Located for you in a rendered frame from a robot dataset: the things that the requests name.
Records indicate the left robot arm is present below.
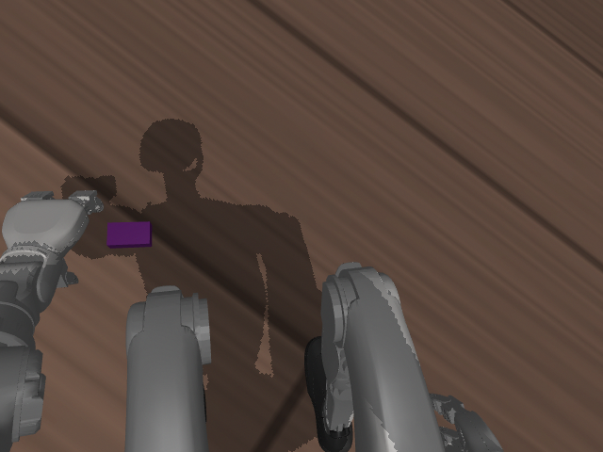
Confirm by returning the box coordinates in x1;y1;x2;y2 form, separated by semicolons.
0;245;63;452

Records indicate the left robot hand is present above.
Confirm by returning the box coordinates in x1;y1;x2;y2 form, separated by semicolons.
2;190;104;288

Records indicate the right robot hand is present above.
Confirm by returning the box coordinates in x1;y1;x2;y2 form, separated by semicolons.
430;394;504;452

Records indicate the right robot foot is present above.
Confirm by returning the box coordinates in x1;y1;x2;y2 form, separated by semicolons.
304;336;353;452

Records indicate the small box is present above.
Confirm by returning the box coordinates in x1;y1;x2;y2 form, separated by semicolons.
106;221;152;249

